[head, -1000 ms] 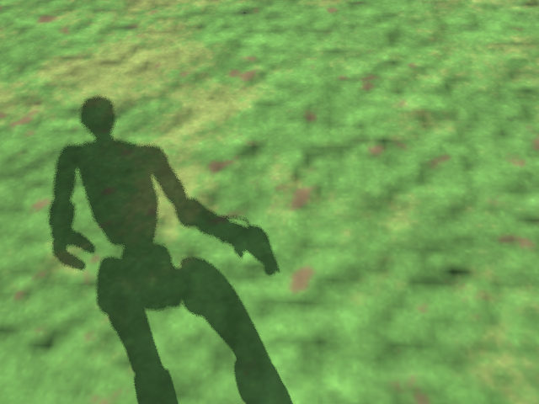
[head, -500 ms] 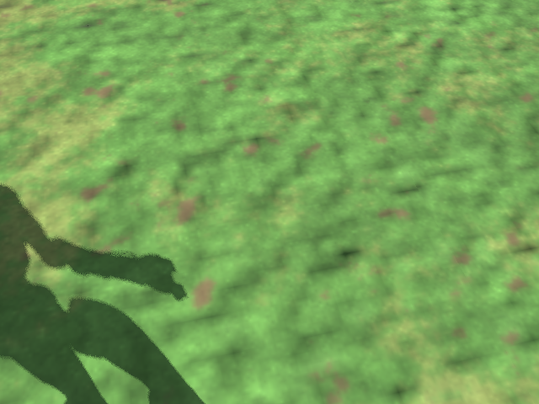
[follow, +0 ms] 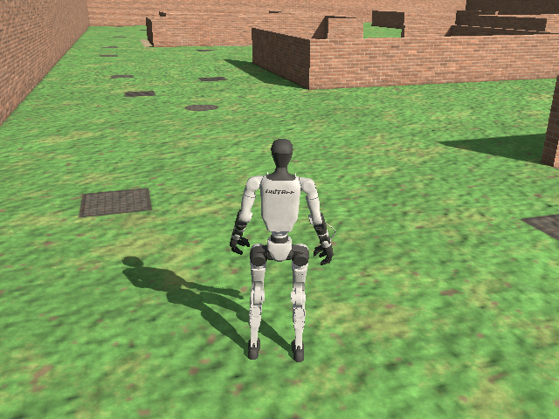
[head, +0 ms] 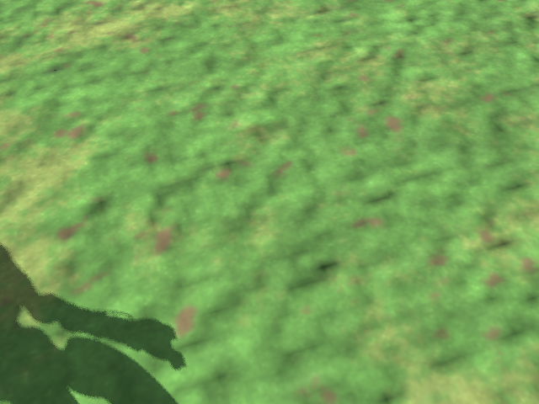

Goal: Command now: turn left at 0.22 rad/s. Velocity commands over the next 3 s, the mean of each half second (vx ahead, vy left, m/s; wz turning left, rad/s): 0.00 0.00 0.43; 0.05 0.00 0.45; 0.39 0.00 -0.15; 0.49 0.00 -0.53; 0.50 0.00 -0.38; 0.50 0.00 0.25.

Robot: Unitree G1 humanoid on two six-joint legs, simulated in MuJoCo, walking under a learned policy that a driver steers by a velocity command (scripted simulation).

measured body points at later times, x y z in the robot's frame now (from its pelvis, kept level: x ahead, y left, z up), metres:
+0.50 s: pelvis -0.01 +0.06 +0.01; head +0.02 +0.11 +0.45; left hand +0.07 +0.38 -0.11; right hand +0.18 -0.19 -0.08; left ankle -0.02 +0.13 -0.74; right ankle +0.01 -0.11 -0.65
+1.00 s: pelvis +0.05 +0.04 +0.01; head +0.06 +0.03 +0.46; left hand +0.00 +0.34 -0.09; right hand +0.32 -0.13 -0.10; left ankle -0.03 +0.13 -0.69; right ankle +0.10 -0.07 -0.74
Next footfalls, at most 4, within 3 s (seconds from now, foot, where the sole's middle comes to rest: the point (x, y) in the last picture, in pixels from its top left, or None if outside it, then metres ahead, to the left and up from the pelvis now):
0.28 left None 0.02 0.14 -0.77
0.88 right None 0.13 -0.05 -0.77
1.26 left None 0.11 0.25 -0.77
1.76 right None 0.51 0.15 -0.77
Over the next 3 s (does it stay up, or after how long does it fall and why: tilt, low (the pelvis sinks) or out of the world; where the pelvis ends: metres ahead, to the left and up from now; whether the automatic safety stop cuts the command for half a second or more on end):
stays up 0.98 0.19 0.01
